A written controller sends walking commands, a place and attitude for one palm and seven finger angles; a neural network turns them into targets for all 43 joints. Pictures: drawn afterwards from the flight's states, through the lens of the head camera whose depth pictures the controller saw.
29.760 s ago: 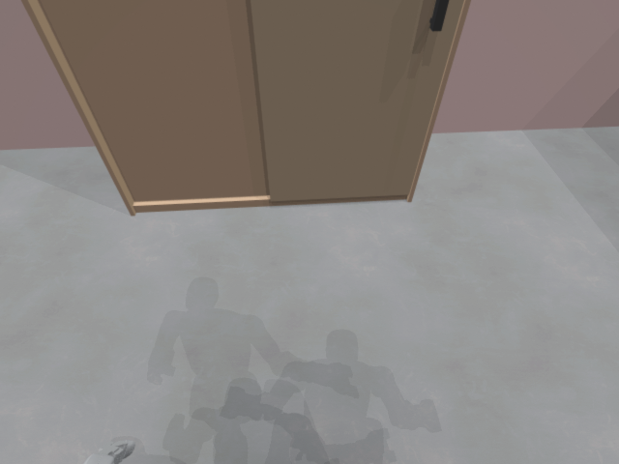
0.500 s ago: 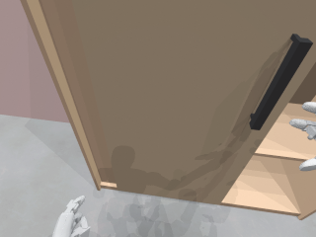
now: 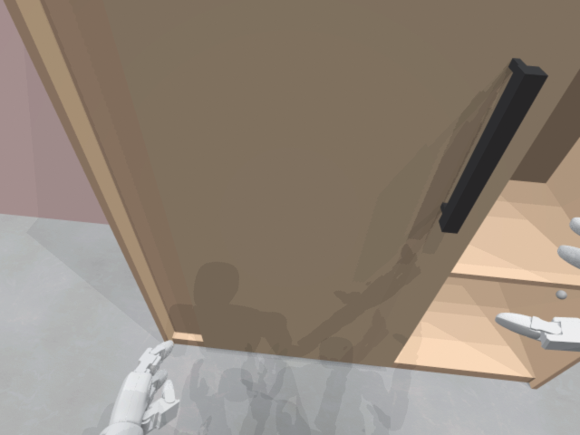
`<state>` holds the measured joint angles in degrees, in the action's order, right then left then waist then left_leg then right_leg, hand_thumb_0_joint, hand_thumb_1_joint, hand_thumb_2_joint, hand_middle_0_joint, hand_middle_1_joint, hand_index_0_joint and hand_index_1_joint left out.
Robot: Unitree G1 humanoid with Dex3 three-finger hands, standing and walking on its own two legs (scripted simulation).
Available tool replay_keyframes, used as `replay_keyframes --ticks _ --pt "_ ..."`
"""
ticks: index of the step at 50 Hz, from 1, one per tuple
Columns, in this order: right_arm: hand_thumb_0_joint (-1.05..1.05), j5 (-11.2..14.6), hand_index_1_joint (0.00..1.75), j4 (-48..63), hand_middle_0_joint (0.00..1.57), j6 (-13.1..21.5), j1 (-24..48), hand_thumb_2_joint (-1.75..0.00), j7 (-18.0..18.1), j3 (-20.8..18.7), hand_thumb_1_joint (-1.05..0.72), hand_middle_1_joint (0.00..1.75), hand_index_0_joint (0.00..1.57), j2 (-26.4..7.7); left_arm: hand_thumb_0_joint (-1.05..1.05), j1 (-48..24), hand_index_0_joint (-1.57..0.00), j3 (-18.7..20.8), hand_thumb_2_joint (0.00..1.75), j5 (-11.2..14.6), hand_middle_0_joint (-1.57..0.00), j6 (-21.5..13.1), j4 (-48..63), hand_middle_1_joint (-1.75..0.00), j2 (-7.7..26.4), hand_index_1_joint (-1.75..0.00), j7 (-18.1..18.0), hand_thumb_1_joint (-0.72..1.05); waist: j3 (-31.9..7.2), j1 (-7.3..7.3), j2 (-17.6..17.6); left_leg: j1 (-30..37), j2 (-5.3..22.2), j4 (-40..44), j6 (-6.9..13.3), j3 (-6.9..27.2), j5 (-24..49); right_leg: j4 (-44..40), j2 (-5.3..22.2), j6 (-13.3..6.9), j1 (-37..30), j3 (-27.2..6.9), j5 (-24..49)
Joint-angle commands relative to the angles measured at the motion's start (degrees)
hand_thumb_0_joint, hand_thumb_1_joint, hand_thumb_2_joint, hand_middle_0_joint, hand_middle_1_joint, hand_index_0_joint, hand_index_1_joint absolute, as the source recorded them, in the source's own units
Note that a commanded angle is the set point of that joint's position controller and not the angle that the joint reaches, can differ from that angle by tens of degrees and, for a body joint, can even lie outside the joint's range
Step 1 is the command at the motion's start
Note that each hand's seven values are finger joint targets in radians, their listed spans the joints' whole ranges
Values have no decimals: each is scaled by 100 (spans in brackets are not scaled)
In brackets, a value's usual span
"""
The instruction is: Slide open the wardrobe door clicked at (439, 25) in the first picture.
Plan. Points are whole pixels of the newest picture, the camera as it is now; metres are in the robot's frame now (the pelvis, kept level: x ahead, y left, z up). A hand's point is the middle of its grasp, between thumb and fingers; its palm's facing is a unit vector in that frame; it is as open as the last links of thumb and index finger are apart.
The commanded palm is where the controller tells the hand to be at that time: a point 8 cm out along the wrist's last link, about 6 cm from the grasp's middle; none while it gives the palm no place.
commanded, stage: draw the hand back to the body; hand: right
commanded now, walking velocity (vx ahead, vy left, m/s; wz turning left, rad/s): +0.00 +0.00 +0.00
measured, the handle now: (478, 155) +0.48 -0.29 +0.17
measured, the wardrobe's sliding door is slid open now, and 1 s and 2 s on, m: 0.50 0.50 0.50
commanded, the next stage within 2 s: step back with the hand held close in 0.86 s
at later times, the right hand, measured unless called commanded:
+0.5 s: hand (529, 306) +0.22 -0.25 +0.15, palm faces +0.43 +0.82 -0.37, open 8.6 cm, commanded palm +0.17 -0.28 +0.18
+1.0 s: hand (519, 311) +0.22 -0.23 +0.15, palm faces +0.44 +0.82 -0.38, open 7.4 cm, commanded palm +0.17 -0.27 +0.18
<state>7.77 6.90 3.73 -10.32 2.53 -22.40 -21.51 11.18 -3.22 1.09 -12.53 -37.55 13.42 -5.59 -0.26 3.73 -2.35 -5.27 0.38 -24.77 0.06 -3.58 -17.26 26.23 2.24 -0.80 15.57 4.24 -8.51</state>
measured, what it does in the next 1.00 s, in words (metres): stands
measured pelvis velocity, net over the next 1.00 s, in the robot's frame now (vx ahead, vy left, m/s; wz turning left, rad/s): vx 0.03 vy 0.03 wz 0.01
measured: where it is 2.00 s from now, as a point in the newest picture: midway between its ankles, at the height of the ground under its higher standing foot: outside the picture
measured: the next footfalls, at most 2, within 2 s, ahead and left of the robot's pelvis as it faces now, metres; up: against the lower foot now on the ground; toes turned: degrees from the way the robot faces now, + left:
none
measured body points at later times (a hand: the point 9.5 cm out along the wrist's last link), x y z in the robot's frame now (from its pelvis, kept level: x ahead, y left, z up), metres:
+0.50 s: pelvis +0.03 +0.01 +0.00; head +0.01 +0.03 +0.45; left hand +0.22 +0.24 -0.08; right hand +0.19 -0.29 +0.18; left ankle -0.04 +0.12 -0.74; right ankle +0.06 -0.11 -0.74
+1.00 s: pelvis +0.03 +0.03 +0.00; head +0.01 +0.05 +0.45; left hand +0.23 +0.25 -0.08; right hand +0.19 -0.28 +0.18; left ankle -0.04 +0.12 -0.74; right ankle +0.06 -0.11 -0.74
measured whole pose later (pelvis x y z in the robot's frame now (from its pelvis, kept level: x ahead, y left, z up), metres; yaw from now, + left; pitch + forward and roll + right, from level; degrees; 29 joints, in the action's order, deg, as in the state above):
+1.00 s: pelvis +0.03 +0.03 +0.00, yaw +0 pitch -4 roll -1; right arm 5.6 21.5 3.6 -27.1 5.3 -18.5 -19.8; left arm 10.5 -1.0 -0.2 -4.5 -36.9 12.8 -5.5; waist 0.3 4.5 -2.7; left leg 1.8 -0.6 -20.2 1.6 -3.4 -18.1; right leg 22.5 2.9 1.2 8.7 4.2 -9.6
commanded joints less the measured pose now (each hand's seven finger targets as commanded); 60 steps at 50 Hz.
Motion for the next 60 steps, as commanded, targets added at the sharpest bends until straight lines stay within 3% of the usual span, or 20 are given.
replay_keyframes --ticks 1,8,13,17,19,24,27,33,37,41,42,43,48,49,50,51,52,53,57,60 --pt "0 -251 79 1517 23 532 1054 -50 406 -422 -7 79 23 -1273 0 -674 -20 358 90 -55 -20 -152 759 -30 772 -30 -67 90 -629 -100 -273 -848 -115 675 77 176 480 -665 -37 -69 -1491 -411 -284" --pt "0 -321 64 1865 22 502 332 -62 470 -251 -32 64 22 -999 0 -796 -20 381 90 -104 -20 41 790 -30 668 -30 -35 90 -501 -49 -283 -537 -96 743 88 162 888 -671 -20 -67 -1651 -325 301" --pt "0 -287 53 2175 21 440 -437 -71 434 -375 -50 53 21 -1014 0 -815 -20 403 90 -128 -20 177 920 -30 637 -30 26 90 -518 28 -58 -292 -66 702 66 151 1438 -567 -48 -84 -1585 -251 798" --pt "0 -278 45 2324 21 393 -721 -78 400 -424 -65 45 21 -1056 0 -845 -20 410 90 -129 -20 282 981 -30 627 -30 31 90 -345 34 -2 -392 -72 816 35 148 1456 -541 -62 -94 -1554 -188 747" --pt "0 -298 41 2602 21 407 -786 -81 406 -382 -72 41 21 -1017 0 -843 -20 408 90 -136 -20 293 1019 -30 600 -30 36 90 -425 37 -231 -365 -56 763 33 156 1538 -504 -80 -87 -1592 -166 837" --pt "0 -301 30 2867 20 405 -1235 -90 404 -303 -90 30 20 -943 0 -834 -20 420 90 -156 -20 311 1075 -30 566 -30 30 90 -419 43 -60 -346 -35 726 -2 151 1897 -399 -113 -122 -1594 -126 1049" --pt "0 -289 30 2792 20 384 -1156 -90 410 -367 -90 30 20 -1014 0 -803 -20 445 90 -141 -20 365 1041 -30 587 -30 -3 90 -361 11 105 -360 -38 779 -16 153 1912 -388 -105 -129 -1594 -98 1005" --pt "0 -265 30 2699 20 376 -1110 -90 404 -269 -90 30 20 -873 0 -841 -20 435 90 -139 -20 411 1028 -30 537 -30 -40 90 -240 11 -81 -382 15 806 -44 199 1951 -376 -125 -148 -1607 -50 964" --pt "0 -270 30 2633 20 375 -1190 -90 390 -344 -90 30 20 -975 0 -878 -20 442 90 -140 -20 426 1031 -30 557 -30 -34 90 -317 55 157 -309 30 822 -80 220 2261 -344 -150 -174 -1586 -44 1072" --pt "0 -268 30 2720 20 389 -1054 -90 382 -305 -90 30 20 -937 0 -886 -20 430 90 -142 -20 453 1021 -30 518 -30 -36 90 -312 33 23 -360 33 824 -93 217 2146 -358 -160 -162 -1635 -35 1025" --pt "0 -254 30 2630 20 382 -1110 -90 388 -394 -90 30 20 -1041 0 -895 -20 439 90 -146 -20 449 1013 -30 535 -30 -56 90 -233 43 207 -372 35 890 -106 227 2186 -361 -153 -177 -1612 -33 995" --pt "0 -242 30 2649 20 388 -1160 -90 377 -304 -90 30 20 -901 0 -885 -20 434 90 -144 -20 453 1016 -30 508 -30 -52 90 -220 28 81 -331 54 845 -98 236 2174 -365 -149 -172 -1595 -28 996" --pt "0 -231 30 2623 20 403 -1215 -90 368 -332 -90 30 20 -918 0 -898 -20 440 90 -141 -20 478 1016 -30 498 -30 -62 90 -233 36 132 -313 54 869 -109 243 2216 -374 -148 -176 -1623 -21 1017" --pt "0 -241 30 2656 20 412 -841 -90 399 -536 -90 30 20 -1175 0 -893 -20 445 90 -138 -20 493 979 -30 543 -30 -76 90 -302 34 29 -347 46 901 -101 262 2209 -369 -168 -173 -1650 -25 1012" --pt "0 -318 30 2829 20 625 -384 -90 435 -999 -90 30 20 -1739 0 -868 -20 453 90 -122 -20 656 1104 -30 620 -30 -21 90 192 -158 421 -1055 395 1202 -373 525 2961 168 -10 -246 -1270 -4 855" --pt "0 -352 30 2361 20 632 -826 -90 385 -667 -90 30 20 -1325 0 -893 -20 430 90 -144 -20 774 997 -30 502 -30 -10 90 80 -197 846 -911 536 1043 -489 435 3733 392 -56 -250 -1087 8 880" --pt "0 -384 30 2460 20 686 -903 -90 369 -682 -90 30 20 -1371 0 -912 -20 455 90 -132 -20 845 1102 -30 530 -30 -9 90 -129 -173 890 -700 573 850 -556 379 4510 461 -113 -249 -1020 51 1048" --pt "0 -402 30 2470 20 698 -1074 -90 348 -529 -90 30 20 -1174 0 -897 -20 442 90 -126 -20 916 1156 -30 497 -30 -9 90 -329 -193 750 -537 575 645 -598 337 4840 456 -123 -265 -1001 81 1226" --pt "0 -387 30 2955 20 713 -1585 -90 415 -596 -90 30 20 -1212 0 -778 -20 504 90 -73 -20 1106 1368 -30 604 -30 -20 90 -963 -186 -120 -527 411 299 -571 274 4015 243 62 -307 -1378 28 2140" --pt "0 -354 30 3162 20 672 -1785 -90 472 -753 -90 30 20 -1352 0 -726 -20 519 90 -53 -20 1204 1526 -30 590 -30 -20 90 -990 -211 141 -615 322 298 -426 255 3399 214 143 -236 -1225 -64 2196"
